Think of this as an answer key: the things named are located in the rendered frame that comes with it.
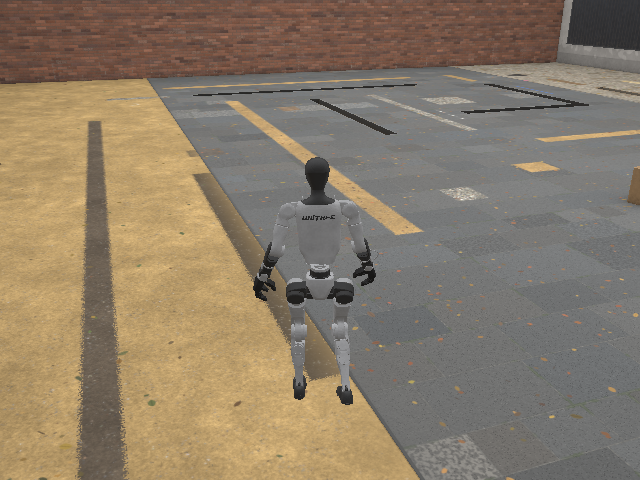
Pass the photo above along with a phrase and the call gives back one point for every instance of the robot left hand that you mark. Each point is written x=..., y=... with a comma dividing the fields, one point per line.
x=259, y=285

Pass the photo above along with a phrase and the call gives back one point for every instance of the robot left upper arm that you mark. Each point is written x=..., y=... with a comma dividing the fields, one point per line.
x=286, y=212

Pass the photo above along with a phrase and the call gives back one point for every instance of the robot left forearm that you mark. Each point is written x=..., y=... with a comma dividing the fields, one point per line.
x=267, y=265

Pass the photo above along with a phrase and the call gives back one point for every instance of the right robot foot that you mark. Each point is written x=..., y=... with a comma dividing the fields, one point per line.
x=346, y=397

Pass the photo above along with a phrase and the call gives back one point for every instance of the robot right upper arm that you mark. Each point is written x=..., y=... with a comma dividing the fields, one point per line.
x=349, y=210

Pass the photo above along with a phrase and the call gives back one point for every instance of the robot right hand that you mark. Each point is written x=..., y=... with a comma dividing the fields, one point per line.
x=371, y=275

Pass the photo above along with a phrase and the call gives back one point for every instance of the robot right forearm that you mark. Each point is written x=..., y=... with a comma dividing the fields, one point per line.
x=365, y=258

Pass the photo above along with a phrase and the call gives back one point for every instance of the left robot thigh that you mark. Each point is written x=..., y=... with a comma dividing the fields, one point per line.
x=296, y=298

